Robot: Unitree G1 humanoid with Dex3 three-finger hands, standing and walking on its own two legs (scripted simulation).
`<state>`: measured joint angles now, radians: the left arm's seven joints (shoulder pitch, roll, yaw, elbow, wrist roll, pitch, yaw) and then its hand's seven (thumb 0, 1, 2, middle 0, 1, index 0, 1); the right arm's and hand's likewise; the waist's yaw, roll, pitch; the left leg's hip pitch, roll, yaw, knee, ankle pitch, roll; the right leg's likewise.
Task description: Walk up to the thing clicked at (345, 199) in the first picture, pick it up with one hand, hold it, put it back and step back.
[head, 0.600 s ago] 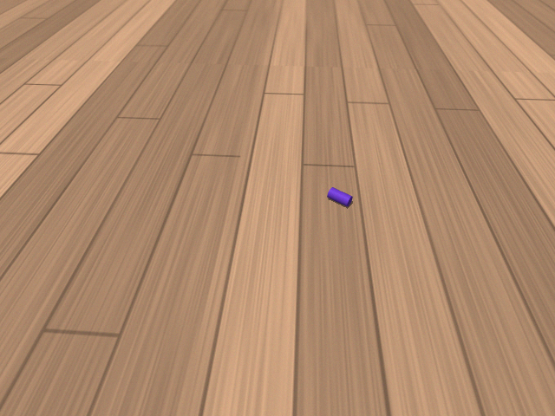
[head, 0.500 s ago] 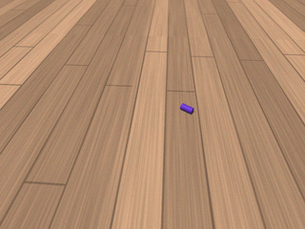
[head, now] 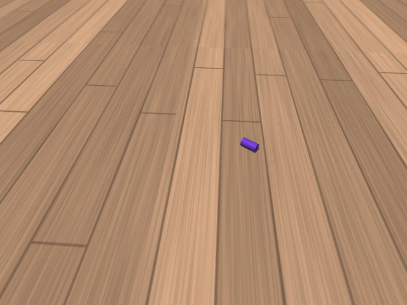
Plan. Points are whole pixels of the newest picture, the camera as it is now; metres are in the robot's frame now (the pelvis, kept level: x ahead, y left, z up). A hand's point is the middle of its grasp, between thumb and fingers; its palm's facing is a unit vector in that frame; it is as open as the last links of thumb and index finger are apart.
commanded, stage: stand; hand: left
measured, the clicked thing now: (249, 144) +1.28 -0.28 -0.75
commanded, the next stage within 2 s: walk up in 0.52 s
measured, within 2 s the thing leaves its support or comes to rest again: neither
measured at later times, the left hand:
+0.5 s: hand out of the picture +0.08 +0.25 -0.15, palm faces -0.01 -0.94 -0.34, open 7.4 cm
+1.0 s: hand (143, 281) +0.22 +0.16 -0.14, palm faces -0.19 -0.89 -0.41, open 7.4 cm
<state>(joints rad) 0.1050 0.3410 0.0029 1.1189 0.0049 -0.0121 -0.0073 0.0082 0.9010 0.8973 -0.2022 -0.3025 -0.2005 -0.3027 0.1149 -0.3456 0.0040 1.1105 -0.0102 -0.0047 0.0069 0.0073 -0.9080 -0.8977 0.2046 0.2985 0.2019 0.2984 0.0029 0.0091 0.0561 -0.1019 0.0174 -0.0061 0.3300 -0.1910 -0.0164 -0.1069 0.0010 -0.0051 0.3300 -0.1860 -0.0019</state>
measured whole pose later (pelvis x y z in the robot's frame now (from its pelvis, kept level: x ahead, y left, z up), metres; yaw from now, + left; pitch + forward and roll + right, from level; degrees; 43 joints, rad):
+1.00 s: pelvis +0.11 -0.10 -0.02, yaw -16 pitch -5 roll +0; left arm 0.30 0.37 0.08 0.92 0.01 -0.04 -0.07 0.01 0.90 0.90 -0.20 -0.30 -0.20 -0.30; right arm 0.20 -0.46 -0.08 0.94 -0.02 -0.01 0.06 0.01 -0.91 -0.90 0.20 0.30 0.20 0.30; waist 0.04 0.09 0.08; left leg -0.37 0.08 0.02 1.14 -0.41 0.03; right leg -0.30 0.00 -0.03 0.63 -0.26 -0.03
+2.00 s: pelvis +0.53 -0.20 -0.01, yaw -31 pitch -3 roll +2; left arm 0.26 0.35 0.04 0.82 -0.02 -0.09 -0.02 0.01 0.90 0.90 -0.21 -0.30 -0.20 -0.30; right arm 0.31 -0.41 -0.04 0.82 -0.01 -0.01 0.05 0.01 -0.91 -0.90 0.21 0.30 0.20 0.30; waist 0.01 0.06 0.11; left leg -0.40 0.05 -0.02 1.12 -0.38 0.03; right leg -0.27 0.01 -0.02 0.54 -0.21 -0.05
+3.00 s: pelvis +0.80 -0.25 -0.02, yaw -33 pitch -3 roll +1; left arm 0.23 0.35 0.02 0.85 0.02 -0.06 -0.01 0.01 0.90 0.90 -0.21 -0.30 -0.20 -0.30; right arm 0.27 -0.41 -0.03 0.88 0.00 -0.01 0.03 0.01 -0.91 -0.90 0.20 0.30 0.20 0.30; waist 0.01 0.06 0.09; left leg -0.40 0.05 -0.02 0.83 -0.39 0.00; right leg -0.30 -0.02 -0.05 0.57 -0.22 -0.03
